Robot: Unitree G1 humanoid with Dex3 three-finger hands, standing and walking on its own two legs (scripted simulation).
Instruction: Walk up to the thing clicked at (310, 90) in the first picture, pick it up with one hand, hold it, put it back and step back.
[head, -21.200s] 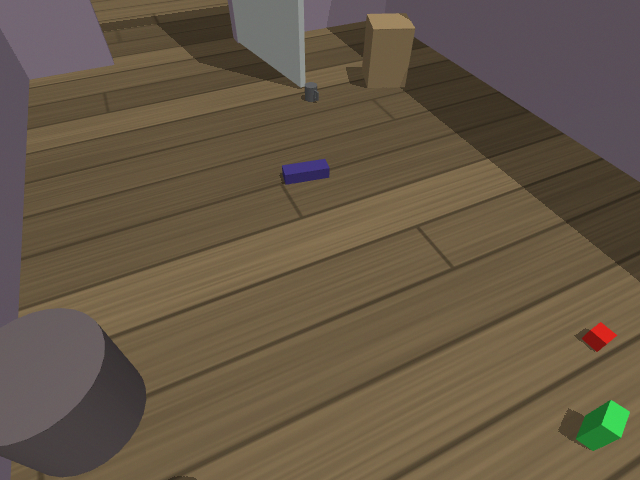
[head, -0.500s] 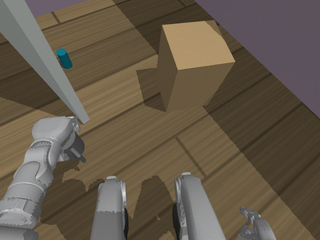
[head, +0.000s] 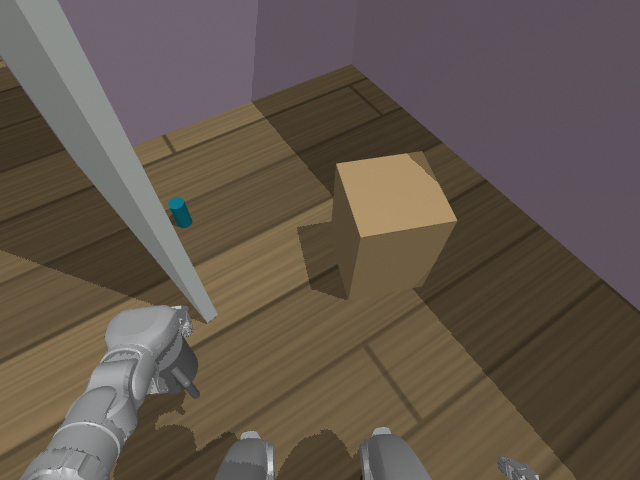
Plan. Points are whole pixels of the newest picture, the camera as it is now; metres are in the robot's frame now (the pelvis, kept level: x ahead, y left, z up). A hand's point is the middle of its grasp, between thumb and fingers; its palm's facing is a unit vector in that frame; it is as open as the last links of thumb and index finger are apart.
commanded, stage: lift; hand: left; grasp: from above
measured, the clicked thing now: (171, 366) +0.31 +0.22 -0.14
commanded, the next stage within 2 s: hold in 0.32 s
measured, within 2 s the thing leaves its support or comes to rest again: neither
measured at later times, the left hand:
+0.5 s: hand (145, 332) +0.33 +0.22 -0.03, palm faces -0.50 -0.08 -0.86, open 10.0 cm
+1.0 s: hand (131, 326) +0.32 +0.22 +0.00, palm faces -0.50 -0.06 -0.86, open 10.0 cm
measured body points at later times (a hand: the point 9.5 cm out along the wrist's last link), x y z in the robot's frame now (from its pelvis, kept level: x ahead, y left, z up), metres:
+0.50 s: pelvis +0.03 +0.00 +0.06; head +0.08 +0.00 +0.51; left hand +0.35 +0.22 +0.02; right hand +0.12 -0.27 -0.06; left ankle +0.05 +0.13 -0.65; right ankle +0.04 -0.14 -0.65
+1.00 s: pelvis +0.03 +0.01 +0.07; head +0.06 -0.01 +0.52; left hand +0.34 +0.23 +0.05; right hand +0.14 -0.27 -0.04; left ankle +0.05 +0.13 -0.65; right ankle +0.04 -0.14 -0.65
